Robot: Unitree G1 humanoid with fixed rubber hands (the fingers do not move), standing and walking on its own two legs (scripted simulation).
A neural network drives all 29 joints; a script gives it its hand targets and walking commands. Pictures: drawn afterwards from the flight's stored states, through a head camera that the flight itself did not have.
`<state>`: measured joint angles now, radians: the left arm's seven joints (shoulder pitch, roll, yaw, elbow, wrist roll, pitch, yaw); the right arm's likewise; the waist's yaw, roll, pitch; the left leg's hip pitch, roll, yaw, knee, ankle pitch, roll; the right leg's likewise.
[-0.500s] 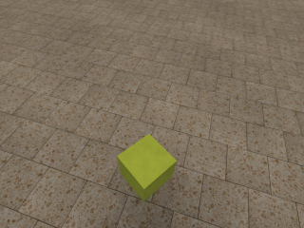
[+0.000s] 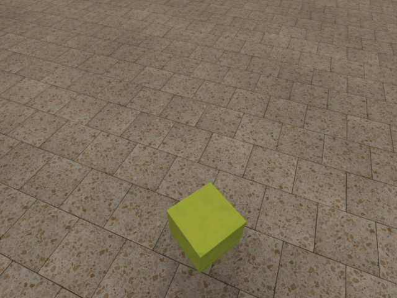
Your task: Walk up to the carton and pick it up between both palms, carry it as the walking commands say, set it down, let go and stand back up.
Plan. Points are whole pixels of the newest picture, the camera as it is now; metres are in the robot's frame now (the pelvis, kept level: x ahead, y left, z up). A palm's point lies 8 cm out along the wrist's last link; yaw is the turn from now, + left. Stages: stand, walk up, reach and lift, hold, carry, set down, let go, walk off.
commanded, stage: walk up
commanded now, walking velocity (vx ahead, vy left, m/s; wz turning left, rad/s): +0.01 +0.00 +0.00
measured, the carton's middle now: (204, 226) +0.54 -0.01 -0.65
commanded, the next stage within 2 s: none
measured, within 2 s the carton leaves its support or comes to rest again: neither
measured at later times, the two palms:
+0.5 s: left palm out of the picture +0.00 +0.22 -0.14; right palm out of the picture +0.01 -0.20 -0.14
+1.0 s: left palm out of the picture +0.08 +0.22 -0.11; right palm out of the picture +0.05 -0.35 -0.13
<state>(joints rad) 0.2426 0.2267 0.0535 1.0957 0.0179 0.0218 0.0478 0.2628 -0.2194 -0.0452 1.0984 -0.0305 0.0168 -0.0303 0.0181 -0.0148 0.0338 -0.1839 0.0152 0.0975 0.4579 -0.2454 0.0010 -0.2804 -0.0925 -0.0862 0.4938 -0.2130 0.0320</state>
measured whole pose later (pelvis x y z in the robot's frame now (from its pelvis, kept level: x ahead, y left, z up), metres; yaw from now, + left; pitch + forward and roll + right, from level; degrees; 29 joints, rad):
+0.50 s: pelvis +0.01 +0.01 +0.01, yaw +0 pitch -2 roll +0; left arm 0.27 0.13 0.01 1.17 0.01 -0.01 0.04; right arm 0.26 -0.12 -0.01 1.17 -0.01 -0.02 -0.04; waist 0.01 -0.01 0.04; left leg -0.07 0.00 0.10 0.33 -0.23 0.03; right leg -0.12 -0.04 -0.07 0.34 -0.19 0.02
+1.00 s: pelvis +0.03 -0.07 +0.00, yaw +10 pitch +2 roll +0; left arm 0.16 0.29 0.09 0.89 0.04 0.05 -0.02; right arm 0.33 -0.27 -0.09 1.04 -0.05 0.02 -0.06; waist -0.03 0.02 0.03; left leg -0.21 0.07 -0.10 0.42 -0.25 -0.08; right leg -0.42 -0.05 -0.02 0.85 -0.37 0.08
